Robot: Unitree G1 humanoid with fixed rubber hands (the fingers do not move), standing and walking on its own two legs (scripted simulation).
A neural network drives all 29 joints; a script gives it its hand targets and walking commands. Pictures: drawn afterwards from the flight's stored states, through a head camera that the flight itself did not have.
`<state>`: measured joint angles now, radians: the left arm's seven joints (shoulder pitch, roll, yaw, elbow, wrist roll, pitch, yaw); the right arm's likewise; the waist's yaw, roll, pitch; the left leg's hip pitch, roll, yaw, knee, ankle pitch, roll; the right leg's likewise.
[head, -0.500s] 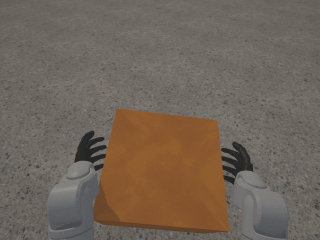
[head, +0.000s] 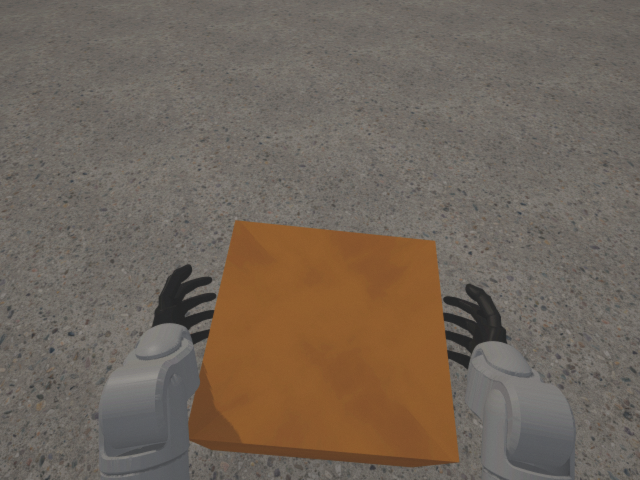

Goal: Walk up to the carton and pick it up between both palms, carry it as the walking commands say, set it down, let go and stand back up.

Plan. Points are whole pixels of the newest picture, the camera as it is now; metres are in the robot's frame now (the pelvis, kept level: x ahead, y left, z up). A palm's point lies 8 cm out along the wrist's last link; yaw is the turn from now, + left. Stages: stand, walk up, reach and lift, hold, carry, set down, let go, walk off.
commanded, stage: carry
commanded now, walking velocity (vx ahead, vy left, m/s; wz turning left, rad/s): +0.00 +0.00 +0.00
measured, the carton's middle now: (324, 344) +0.30 +0.00 +0.01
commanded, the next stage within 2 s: hold in 1.44 s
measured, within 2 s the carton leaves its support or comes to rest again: neither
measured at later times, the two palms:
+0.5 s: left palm (176, 337) +0.27 +0.16 +0.09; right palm (483, 355) +0.25 -0.17 +0.08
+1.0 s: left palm (177, 339) +0.27 +0.16 +0.08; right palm (480, 355) +0.25 -0.17 +0.07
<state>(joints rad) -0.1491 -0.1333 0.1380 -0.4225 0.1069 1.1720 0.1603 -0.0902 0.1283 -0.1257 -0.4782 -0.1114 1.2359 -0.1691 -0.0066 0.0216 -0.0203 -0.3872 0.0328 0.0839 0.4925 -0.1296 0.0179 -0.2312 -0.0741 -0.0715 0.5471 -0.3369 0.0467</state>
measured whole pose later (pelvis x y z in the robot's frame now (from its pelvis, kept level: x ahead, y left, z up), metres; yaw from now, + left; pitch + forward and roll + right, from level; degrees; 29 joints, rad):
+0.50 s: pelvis +0.00 +0.00 +0.00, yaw +0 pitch +1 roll +0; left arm -0.15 -0.13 0.14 -0.36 0.11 1.12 0.16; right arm -0.09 0.13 -0.13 -0.42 -0.13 1.18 -0.15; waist -0.01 0.02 -0.03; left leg -0.39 0.03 0.08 0.49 -0.13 0.02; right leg -0.23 -0.07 -0.07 0.55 -0.34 0.05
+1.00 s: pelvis +0.00 +0.00 +0.00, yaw +0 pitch +1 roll +0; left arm -0.14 -0.13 0.15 -0.31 0.11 1.07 0.16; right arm -0.09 0.13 -0.13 -0.36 -0.13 1.12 -0.15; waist -0.01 0.02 -0.03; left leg -0.39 0.03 0.08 0.49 -0.13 0.02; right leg -0.23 -0.07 -0.07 0.55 -0.34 0.05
